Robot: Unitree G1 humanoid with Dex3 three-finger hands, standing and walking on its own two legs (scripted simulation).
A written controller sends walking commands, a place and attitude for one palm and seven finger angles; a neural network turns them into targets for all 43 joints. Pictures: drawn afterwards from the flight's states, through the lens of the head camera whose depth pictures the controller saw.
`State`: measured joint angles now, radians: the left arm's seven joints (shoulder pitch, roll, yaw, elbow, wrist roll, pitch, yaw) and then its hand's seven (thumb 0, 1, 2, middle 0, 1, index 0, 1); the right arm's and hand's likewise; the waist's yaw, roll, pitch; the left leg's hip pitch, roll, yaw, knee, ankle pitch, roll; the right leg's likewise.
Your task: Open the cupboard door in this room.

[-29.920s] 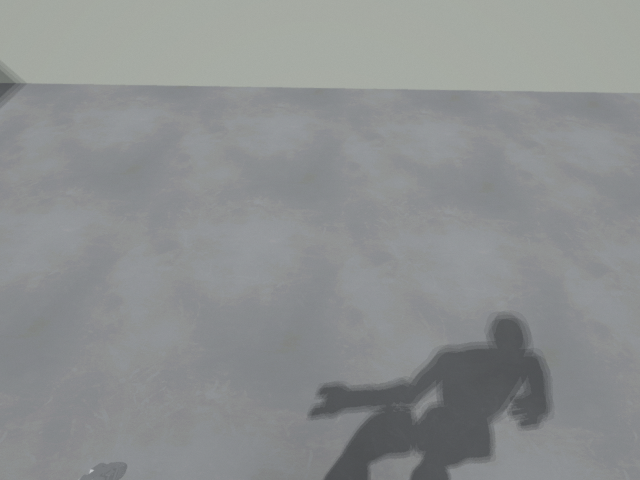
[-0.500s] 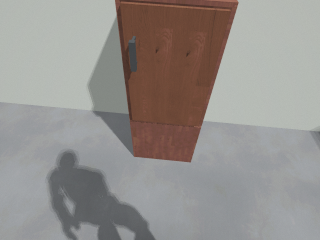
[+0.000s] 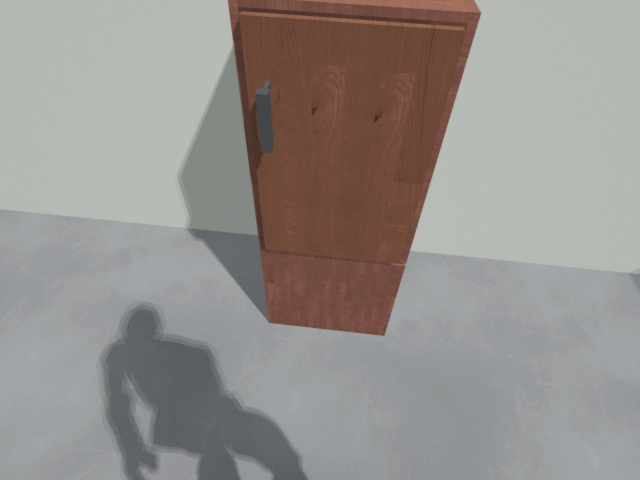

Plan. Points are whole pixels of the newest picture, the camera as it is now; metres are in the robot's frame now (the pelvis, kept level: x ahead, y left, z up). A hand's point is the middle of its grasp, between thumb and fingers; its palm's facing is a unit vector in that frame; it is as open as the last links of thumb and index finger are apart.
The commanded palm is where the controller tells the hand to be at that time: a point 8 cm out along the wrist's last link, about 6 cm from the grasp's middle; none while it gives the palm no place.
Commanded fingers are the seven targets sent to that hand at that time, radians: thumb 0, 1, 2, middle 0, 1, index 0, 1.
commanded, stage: shuffle to correct the standing spot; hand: left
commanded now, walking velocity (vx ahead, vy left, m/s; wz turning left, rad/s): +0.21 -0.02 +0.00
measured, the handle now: (267, 116) +0.72 +0.16 +0.09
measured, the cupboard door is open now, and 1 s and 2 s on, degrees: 0 0 0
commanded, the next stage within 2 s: come to a stop and stand still in 0.54 s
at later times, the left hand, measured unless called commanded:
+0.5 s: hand (224, 452) +0.20 +0.16 -0.16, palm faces -0.05 -0.97 -0.25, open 7.3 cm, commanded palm none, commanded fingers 0.00 0.90 0.90 -0.20 -0.30 -0.20 -0.30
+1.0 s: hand (255, 474) +0.18 +0.11 -0.18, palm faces +0.09 -0.98 -0.17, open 7.3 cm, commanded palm none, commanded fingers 0.00 0.90 0.90 -0.20 -0.30 -0.20 -0.30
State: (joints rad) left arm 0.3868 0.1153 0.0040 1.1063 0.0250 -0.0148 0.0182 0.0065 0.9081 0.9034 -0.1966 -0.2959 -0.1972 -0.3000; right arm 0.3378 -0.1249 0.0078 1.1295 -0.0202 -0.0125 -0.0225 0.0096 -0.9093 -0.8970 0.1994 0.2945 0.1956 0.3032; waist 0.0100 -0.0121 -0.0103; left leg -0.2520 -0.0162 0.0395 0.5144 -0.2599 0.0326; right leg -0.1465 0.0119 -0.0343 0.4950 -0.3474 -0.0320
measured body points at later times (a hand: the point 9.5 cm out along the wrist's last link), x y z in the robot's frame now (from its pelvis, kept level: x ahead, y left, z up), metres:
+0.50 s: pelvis +0.11 -0.04 -0.01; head +0.14 -0.06 +0.44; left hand +0.20 +0.21 -0.14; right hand -0.02 -0.22 -0.16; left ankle +0.01 +0.10 -0.74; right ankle +0.19 -0.15 -0.73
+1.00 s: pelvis +0.19 -0.06 +0.00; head +0.20 -0.05 +0.45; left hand +0.17 +0.16 -0.17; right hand +0.29 -0.27 -0.15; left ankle +0.24 +0.05 -0.74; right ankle +0.19 -0.16 -0.74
